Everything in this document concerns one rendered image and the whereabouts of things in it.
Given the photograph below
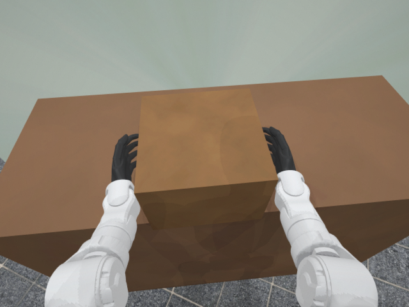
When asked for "pedestal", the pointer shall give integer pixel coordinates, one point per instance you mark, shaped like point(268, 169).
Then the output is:
point(349, 138)

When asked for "carton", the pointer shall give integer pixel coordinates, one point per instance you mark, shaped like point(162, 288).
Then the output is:
point(202, 158)

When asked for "robot right forearm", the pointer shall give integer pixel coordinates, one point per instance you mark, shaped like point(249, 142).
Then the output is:
point(302, 225)

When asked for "right robot upper arm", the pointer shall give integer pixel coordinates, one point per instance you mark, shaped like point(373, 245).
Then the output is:
point(327, 281)

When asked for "robot left forearm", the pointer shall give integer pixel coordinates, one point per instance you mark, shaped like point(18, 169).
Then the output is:
point(115, 233)

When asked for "left robot upper arm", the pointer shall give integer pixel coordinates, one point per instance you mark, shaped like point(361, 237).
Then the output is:
point(92, 282)

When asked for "robot right hand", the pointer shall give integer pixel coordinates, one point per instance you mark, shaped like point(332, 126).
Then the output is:
point(281, 154)

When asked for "robot left hand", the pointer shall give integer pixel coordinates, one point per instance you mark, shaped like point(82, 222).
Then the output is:
point(122, 167)

